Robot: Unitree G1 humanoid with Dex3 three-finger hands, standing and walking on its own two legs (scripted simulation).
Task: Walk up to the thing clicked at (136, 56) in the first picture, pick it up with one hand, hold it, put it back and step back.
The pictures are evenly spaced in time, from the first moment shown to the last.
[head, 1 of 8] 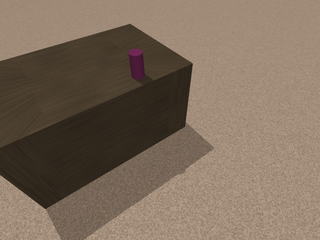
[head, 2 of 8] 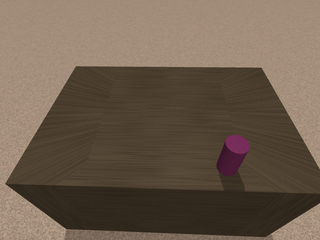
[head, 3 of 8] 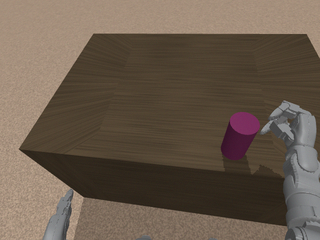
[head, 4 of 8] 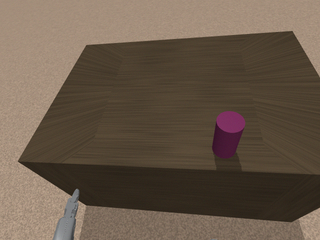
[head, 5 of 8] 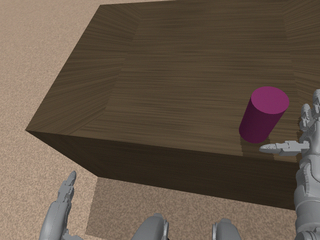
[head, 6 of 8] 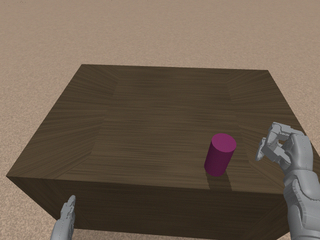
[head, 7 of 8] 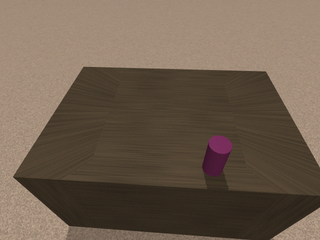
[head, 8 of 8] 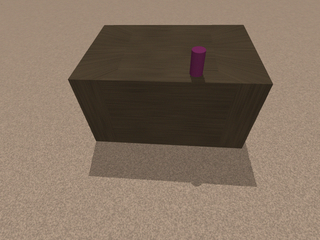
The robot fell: no
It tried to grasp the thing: yes
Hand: right
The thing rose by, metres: 0.00
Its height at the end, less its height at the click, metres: +0.00
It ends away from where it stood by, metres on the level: 0.06
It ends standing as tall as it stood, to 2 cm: yes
